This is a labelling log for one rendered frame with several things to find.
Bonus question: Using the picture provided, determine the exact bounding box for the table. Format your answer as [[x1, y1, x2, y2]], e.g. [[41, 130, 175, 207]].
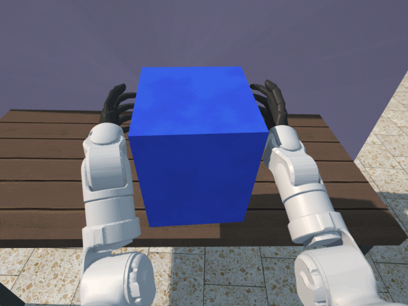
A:
[[0, 110, 408, 306]]

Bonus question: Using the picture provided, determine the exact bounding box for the robot right forearm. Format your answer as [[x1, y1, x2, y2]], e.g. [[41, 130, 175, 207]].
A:
[[263, 125, 378, 293]]

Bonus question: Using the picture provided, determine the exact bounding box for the carton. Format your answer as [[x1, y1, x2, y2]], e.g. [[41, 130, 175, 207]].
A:
[[128, 66, 269, 227]]

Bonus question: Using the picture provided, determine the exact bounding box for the left robot hand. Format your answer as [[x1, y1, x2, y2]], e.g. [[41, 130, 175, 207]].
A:
[[99, 84, 136, 133]]

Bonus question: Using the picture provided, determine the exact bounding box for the right robot upper arm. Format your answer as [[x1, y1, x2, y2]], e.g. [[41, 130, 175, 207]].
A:
[[295, 245, 408, 306]]

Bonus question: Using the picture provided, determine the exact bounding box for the robot left forearm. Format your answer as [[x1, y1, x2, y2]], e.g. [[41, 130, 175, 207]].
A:
[[80, 122, 141, 303]]

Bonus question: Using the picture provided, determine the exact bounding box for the left robot upper arm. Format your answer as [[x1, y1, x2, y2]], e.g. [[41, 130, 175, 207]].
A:
[[80, 251, 156, 306]]

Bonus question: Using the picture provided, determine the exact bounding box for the right robot hand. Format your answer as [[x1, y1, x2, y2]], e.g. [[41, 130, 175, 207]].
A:
[[250, 80, 289, 131]]

